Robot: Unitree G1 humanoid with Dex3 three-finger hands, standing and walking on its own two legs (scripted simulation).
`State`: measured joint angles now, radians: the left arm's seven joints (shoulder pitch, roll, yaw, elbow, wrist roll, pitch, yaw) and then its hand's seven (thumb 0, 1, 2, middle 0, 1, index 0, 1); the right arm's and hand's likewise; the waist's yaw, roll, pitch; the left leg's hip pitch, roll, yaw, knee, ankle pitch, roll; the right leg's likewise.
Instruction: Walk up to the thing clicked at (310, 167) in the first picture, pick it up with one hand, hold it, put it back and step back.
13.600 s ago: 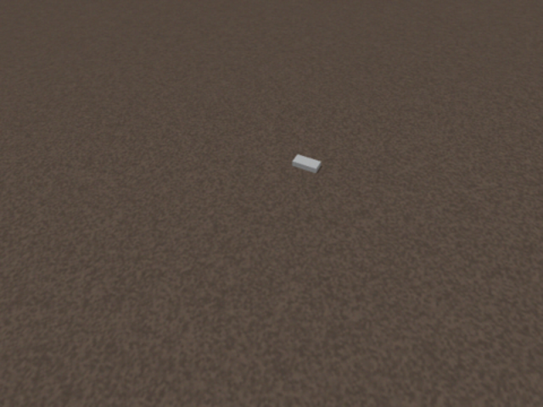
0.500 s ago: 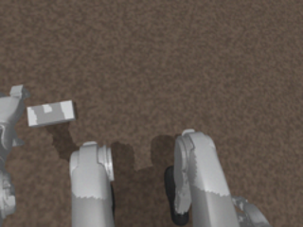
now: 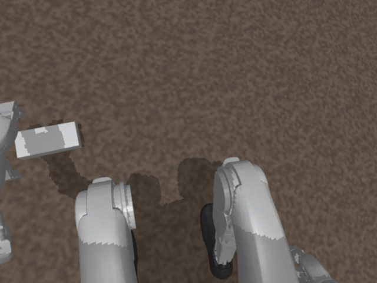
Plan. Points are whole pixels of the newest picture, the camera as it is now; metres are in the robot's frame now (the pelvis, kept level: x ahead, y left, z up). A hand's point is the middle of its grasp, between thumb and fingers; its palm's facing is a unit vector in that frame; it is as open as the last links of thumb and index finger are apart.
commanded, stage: rise first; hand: left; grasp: from above
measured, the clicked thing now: (49, 140) +0.45 +0.32 -0.30
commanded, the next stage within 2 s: approach in 1.74 s
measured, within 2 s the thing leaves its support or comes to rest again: neither
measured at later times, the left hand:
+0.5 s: hand (10, 149) +0.40 +0.35 -0.19, palm faces -0.44 -0.14 -0.89, open 13.9 cm
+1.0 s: hand (8, 149) +0.40 +0.35 -0.18, palm faces -0.44 -0.12 -0.89, open 13.4 cm
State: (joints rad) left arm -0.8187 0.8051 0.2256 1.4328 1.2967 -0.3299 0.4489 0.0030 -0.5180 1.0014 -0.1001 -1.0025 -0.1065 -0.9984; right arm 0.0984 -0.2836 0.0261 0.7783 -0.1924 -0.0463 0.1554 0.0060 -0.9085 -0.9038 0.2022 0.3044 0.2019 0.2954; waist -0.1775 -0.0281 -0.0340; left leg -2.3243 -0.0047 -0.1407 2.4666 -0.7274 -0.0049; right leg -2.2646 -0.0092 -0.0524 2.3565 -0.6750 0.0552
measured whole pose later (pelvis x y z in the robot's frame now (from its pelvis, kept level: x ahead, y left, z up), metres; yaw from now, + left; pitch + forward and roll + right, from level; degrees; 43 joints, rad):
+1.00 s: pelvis +0.00 +0.00 +0.00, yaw -1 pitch +32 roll -10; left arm -0.83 0.83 0.21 1.47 1.30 -0.33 0.45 0.00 -0.42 0.94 -0.24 -0.87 -0.22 -0.90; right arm 0.09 -0.29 0.05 0.77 -0.19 -0.06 0.18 0.01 -0.91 -0.90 0.20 0.30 0.20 0.30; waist -0.20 -0.03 -0.03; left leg -2.33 -0.01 -0.15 2.48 -0.72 0.00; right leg -2.26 -0.01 -0.06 2.35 -0.67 0.06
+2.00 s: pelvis +0.00 +0.00 -0.01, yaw +0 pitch +32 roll -9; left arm -0.88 0.83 0.16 1.51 1.31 -0.32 0.47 0.00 -0.31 0.83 -0.31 -0.82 -0.30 -0.82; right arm 0.09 -0.30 0.06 0.78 -0.21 -0.09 0.19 0.01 -0.91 -0.90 0.20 0.30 0.20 0.30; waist -0.21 -0.04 -0.03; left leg -2.34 -0.01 -0.15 2.49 -0.72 -0.01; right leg -2.28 -0.01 -0.06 2.37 -0.67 0.06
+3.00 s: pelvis +0.00 +0.00 -0.02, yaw -3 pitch +30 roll -11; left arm -1.01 0.90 0.20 1.77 1.40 -0.28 0.65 0.00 -0.53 1.01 -0.09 -0.98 -0.08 -0.99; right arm 0.08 -0.32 0.14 0.74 -0.27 -0.15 0.23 0.00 -0.90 -0.90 0.20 0.30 0.20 0.30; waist -0.33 -0.08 0.04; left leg -2.36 -0.01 -0.19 2.55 -0.72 0.00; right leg -2.28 0.01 -0.09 2.40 -0.65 0.07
